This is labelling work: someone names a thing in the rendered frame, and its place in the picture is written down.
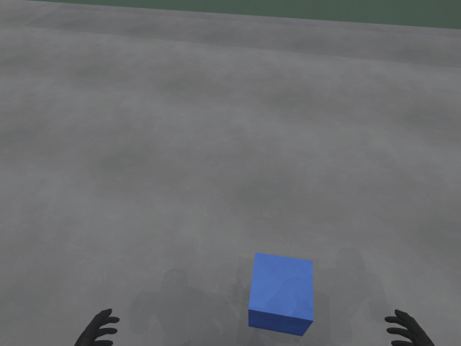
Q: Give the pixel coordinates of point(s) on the robot right hand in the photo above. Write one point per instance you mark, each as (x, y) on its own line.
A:
(414, 332)

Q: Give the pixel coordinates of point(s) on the carton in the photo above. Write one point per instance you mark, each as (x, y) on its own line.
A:
(281, 297)

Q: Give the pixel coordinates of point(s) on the robot left hand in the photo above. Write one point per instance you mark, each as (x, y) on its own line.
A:
(93, 331)

